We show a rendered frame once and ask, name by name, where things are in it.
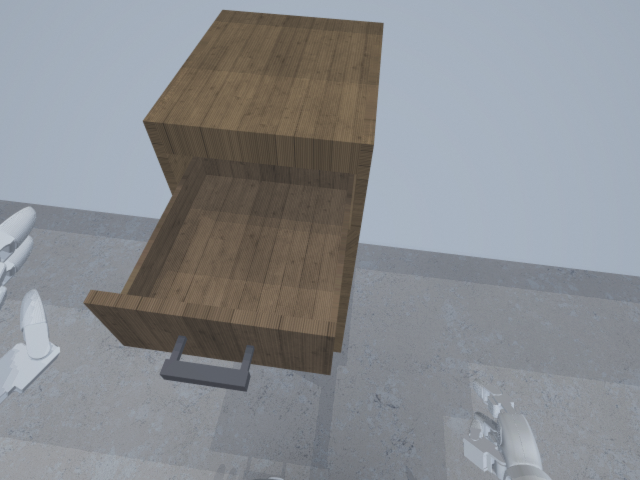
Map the handle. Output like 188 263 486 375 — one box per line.
160 335 255 392

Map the cabinet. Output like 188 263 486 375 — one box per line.
143 10 384 353

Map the left robot hand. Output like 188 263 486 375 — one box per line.
0 206 60 404

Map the right robot hand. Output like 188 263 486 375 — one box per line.
463 378 543 480

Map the drawer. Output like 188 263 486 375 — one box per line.
83 156 355 375

